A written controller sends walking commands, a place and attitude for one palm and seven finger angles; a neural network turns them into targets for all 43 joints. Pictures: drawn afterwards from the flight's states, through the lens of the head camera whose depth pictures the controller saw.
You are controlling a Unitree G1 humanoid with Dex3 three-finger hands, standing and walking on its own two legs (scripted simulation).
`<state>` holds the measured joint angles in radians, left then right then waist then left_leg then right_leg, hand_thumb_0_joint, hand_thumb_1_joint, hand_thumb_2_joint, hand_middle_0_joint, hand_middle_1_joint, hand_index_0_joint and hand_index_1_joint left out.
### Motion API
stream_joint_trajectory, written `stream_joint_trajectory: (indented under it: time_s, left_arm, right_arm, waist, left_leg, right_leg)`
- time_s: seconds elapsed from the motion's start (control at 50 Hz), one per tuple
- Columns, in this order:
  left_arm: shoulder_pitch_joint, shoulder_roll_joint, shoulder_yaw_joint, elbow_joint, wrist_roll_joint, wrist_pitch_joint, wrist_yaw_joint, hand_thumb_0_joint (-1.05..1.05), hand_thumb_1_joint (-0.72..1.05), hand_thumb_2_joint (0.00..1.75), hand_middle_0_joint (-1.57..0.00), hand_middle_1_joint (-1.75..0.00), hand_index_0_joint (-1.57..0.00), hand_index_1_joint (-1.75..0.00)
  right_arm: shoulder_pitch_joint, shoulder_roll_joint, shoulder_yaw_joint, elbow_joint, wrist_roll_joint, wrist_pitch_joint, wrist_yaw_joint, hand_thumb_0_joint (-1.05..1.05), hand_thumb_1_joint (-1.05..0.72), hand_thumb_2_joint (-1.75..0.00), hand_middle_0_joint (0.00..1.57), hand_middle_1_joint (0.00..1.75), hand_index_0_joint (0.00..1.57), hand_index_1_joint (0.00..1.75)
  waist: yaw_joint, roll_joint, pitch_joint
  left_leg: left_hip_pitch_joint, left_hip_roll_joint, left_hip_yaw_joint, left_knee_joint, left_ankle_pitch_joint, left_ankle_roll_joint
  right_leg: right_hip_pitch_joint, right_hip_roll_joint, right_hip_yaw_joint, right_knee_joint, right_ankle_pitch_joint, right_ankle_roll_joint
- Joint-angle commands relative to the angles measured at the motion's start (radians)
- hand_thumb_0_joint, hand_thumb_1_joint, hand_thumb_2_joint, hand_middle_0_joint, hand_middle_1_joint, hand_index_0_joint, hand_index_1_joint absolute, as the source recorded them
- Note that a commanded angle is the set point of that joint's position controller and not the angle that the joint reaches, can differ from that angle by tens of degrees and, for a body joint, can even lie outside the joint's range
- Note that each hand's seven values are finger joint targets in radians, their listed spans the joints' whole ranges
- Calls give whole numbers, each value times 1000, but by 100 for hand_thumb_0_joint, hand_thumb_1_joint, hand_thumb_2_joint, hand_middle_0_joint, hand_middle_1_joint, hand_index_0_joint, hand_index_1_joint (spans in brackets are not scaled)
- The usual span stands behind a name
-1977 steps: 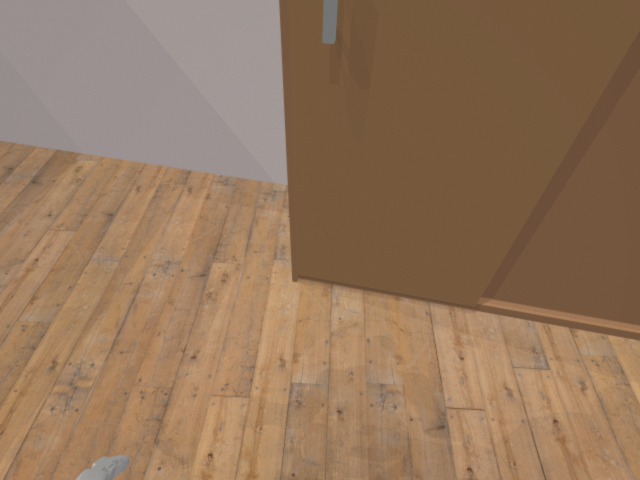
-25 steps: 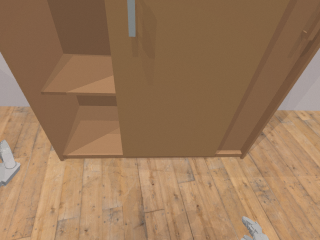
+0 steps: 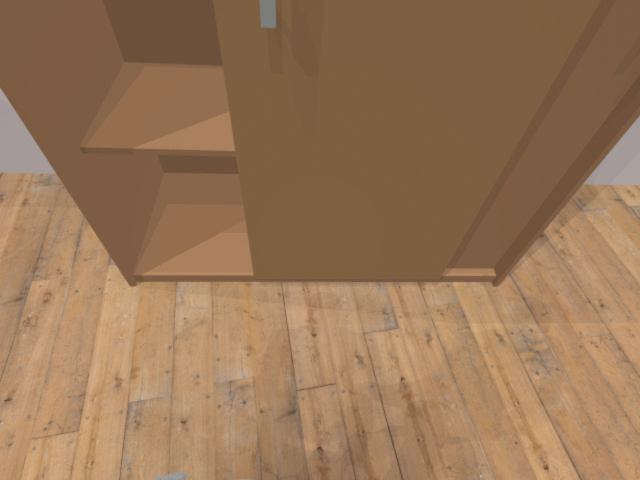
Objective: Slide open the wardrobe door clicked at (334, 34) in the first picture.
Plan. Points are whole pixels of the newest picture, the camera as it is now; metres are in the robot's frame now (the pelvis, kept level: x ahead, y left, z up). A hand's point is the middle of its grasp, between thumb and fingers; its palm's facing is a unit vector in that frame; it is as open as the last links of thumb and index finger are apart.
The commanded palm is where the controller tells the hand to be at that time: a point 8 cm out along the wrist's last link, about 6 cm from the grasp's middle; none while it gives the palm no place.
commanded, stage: let the arm hang, fingers relaxed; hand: left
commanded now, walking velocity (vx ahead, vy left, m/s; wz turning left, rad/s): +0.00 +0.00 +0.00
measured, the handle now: out of the picture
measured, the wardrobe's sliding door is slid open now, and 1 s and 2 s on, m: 0.42 0.42 0.42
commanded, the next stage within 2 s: look to check the result in 0.78 s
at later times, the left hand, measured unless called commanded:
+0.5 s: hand out of the picture +0.04 +0.23 -0.15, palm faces -0.04 -0.96 -0.28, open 7.4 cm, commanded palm none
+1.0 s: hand out of the picture -0.01 +0.20 -0.16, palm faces -0.04 -0.98 -0.20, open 7.4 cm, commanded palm none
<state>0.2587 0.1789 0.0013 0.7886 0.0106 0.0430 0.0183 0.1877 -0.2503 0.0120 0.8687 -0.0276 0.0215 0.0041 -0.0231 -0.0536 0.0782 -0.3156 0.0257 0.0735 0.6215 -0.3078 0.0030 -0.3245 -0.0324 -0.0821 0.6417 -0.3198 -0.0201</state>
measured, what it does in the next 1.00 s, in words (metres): stands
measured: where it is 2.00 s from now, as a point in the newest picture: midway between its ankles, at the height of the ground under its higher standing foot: outside the picture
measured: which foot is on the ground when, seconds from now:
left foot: down 0.00-1.00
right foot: down 0.00-1.00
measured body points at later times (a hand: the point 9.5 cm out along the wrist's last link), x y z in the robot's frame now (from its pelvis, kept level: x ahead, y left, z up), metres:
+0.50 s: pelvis -0.01 +0.02 +0.02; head +0.00 +0.01 +0.47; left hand +0.05 +0.28 -0.13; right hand +0.02 -0.21 -0.14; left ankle +0.01 +0.12 -0.73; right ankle +0.01 -0.10 -0.73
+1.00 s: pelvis -0.01 +0.02 +0.02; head +0.01 +0.03 +0.47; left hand +0.00 +0.25 -0.14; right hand -0.02 -0.20 -0.14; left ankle +0.01 +0.12 -0.73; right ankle +0.01 -0.10 -0.73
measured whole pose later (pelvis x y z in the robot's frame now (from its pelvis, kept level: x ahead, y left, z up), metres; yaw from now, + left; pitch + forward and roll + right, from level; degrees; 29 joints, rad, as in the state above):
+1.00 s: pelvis -0.01 +0.02 +0.02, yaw -1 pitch -1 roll +0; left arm 0.24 0.18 -0.01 1.15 0.02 0.01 0.03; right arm 0.25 -0.16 0.00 1.15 -0.01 0.01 -0.02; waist -0.01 0.00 0.07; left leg -0.19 0.00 0.11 0.40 -0.19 0.04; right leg -0.20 -0.04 -0.05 0.39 -0.17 0.01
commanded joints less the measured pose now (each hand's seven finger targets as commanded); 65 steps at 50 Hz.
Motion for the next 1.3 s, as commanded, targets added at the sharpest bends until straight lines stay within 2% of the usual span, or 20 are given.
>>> stream_joint_trajectory:
  time_s: [0.0, 0.02, 0.04, 0.12, 0.18, 0.2, 0.28, 0.34, 0.4, 0.62, 0.64, 0.76, 0.78, 0.82, 0.84, 0.9, 1.0, 1.1, 1.18, 1.28]
  left_arm:
    - [-5, 177, 38, 10, 9, -48, 5, 0, 90, 90, -20, -30, -20, -30]
    - [0, 178, 40, 35, 9, -48, 6, 0, 90, 90, -20, -30, -20, -30]
    - [-6, 191, 34, 59, 10, -49, 6, 0, 90, 90, -20, -30, -20, -30]
    - [-50, 195, 22, 140, 7, -48, 1, 0, 90, 90, -20, -30, -20, -30]
    - [-59, 201, 17, 185, 7, -50, 1, 0, 90, 90, -20, -30, -20, -30]
    - [-62, 204, 15, 200, 6, -50, 1, 0, 90, 90, -20, -30, -20, -30]
    - [-58, 197, 11, 241, 5, -56, 5, 0, 90, 90, -20, -30, -20, -30]
    - [-49, 188, 8, 265, 5, -55, 9, 0, 90, 90, -20, -30, -20, -30]
    - [-50, 177, 4, 281, 5, -52, 10, 0, 90, 90, -20, -30, -20, -30]
    - [-29, 140, 6, 305, 7, -51, 15, 0, 90, 90, -20, -30, -20, -30]
    - [-18, 140, 8, 306, 8, -53, 16, 0, 90, 90, -20, -30, -20, -30]
    - [-5, 119, 9, 315, 8, -50, 17, 0, 90, 90, -20, -30, -20, -30]
    - [-4, 117, 9, 317, 9, -50, 17, 0, 90, 90, -20, -30, -20, -30]
    - [-1, 114, 10, 319, 8, -51, 17, 0, 90, 90, -20, -30, -20, -30]
    - [8, 116, 10, 318, 10, -52, 18, 0, 90, 90, -20, -30, -20, -30]
    - [9, 107, 9, 323, 9, -50, 18, 0, 90, 90, -20, -30, -20, -30]
    - [15, 107, 9, 327, 9, -51, 18, 0, 90, 90, -20, -30, -20, -30]
    - [17, 105, 9, 329, 11, -49, 19, 0, 90, 90, -20, -30, -20, -30]
    - [15, 110, 12, 325, 11, -52, 18, 0, 90, 90, -20, -30, -20, -30]
    - [5, 112, 13, 323, 11, -55, 19, 0, 90, 90, -20, -30, -20, -30]
  right_arm:
    - [-19, -94, -36, -20, -5, -20, -17, 0, -90, -90, 20, 30, 20, 30]
    - [-18, -91, -38, -9, -4, -18, -18, 0, -90, -90, 20, 30, 20, 30]
    - [-13, -98, -38, 2, 1, -14, -17, 0, -90, -90, 20, 30, 20, 30]
    - [10, -104, -41, 63, 4, -4, -17, 0, -90, -90, 20, 30, 20, 30]
    - [31, -109, -42, 101, 5, -5, -16, 0, -90, -90, 20, 30, 20, 30]
    - [39, -112, -43, 113, 5, -6, -16, 0, -90, -90, 20, 30, 20, 30]
    - [56, -101, -37, 155, 7, -15, -16, 0, -90, -90, 20, 30, 20, 30]
    - [55, -92, -34, 178, 9, -17, -16, 0, -90, -90, 20, 30, 20, 30]
    - [61, -72, -28, 202, 7, -16, -16, 0, -90, -90, 20, 30, 20, 30]
    - [76, -35, -26, 239, 7, -20, -21, 0, -90, -90, 20, 30, 20, 30]
    - [85, -35, -28, 238, 10, -21, -22, 0, -90, -90, 20, 30, 20, 30]
    - [93, -18, -32, 245, 8, -19, -27, 0, -90, -90, 20, 30, 20, 30]
    - [97, -14, -32, 247, 8, -19, -27, 0, -90, -90, 20, 30, 20, 30]
    - [104, -17, -33, 245, 9, -20, -28, 0, -90, -90, 20, 30, 20, 30]
    - [107, -20, -35, 244, 11, -19, -29, 0, -90, -90, 20, 30, 20, 30]
    - [108, -17, -36, 244, 9, -20, -30, 0, -90, -90, 20, 30, 20, 30]
    - [113, -17, -37, 245, 11, -20, -30, 0, -90, -90, 20, 30, 20, 30]
    - [106, -17, -40, 244, 9, -17, -30, 0, -90, -90, 20, 30, 20, 30]
    - [103, -18, -41, 242, 10, -21, -29, 0, -90, -90, 20, 30, 20, 30]
    - [95, -18, -40, 242, 11, -23, -29, 0, -90, -90, 20, 30, 20, 30]
  waist:
    - [21, 238, -210]
    - [23, 265, -197]
    - [22, 222, -191]
    - [9, 144, -84]
    - [7, 64, -60]
    - [7, 51, -49]
    - [10, 22, -81]
    - [16, 32, -74]
    - [15, 27, -29]
    - [19, 75, -23]
    - [19, 70, -45]
    - [16, 95, -22]
    - [15, 81, -16]
    - [15, 91, -20]
    - [15, 68, -36]
    - [13, 80, -24]
    - [11, 54, -36]
    - [11, 67, -5]
    - [11, 69, -35]
    - [11, 50, -36]
  left_leg:
    - [106, 92, -94, -163, 278, 23]
    - [95, 92, -98, -176, 255, 26]
    - [99, 95, -101, -175, 242, 24]
    - [73, 94, -110, -247, 62, 17]
    - [87, 96, -110, -278, 38, 20]
    - [90, 94, -106, -283, 36, 19]
    - [126, 99, -104, -298, 109, 21]
    - [136, 103, -101, -307, 148, 23]
    - [118, 101, -102, -329, 133, 21]
    - [113, 94, -93, -343, 130, 20]
    - [124, 96, -90, -336, 146, 21]
    - [112, 92, -90, -337, 102, 22]
    - [111, 91, -92, -339, 100, 23]
    - [111, 92, -93, -339, 101, 25]
    - [125, 95, -93, -331, 116, 26]
    - [121, 96, -95, -336, 97, 27]
    - [129, 96, -89, -325, 108, 29]
    - [113, 94, -94, -333, 62, 29]
    - [128, 97, -90, -324, 102, 30]
    - [136, 98, -87, -317, 137, 29]
  right_leg:
    - [166, -88, 126, -171, 276, -14]
    - [177, -87, 123, -190, 259, -15]
    - [184, -87, 125, -211, 253, -16]
    - [120, -92, 142, -315, 70, -22]
    - [105, -92, 142, -348, 24, -18]
    - [98, -94, 143, -356, 15, -17]
    - [126, -94, 133, -345, 83, -10]
    - [131, -94, 123, -337, 123, -6]
    - [115, -90, 123, -340, 108, -1]
    - [124, -87, 116, -326, 126, 2]
    - [134, -87, 113, -324, 135, 2]
    - [115, -85, 113, -328, 108, -1]
    - [112, -84, 114, -327, 110, -2]
    - [114, -83, 115, -325, 116, -3]
    - [116, -81, 113, -323, 122, -2]
    - [104, -81, 110, -320, 111, -2]
    - [103, -84, 114, -319, 115, -2]
    - [79, -79, 119, -322, 86, -3]
    - [95, -82, 121, -314, 118, -2]
    - [99, -86, 123, -316, 138, -1]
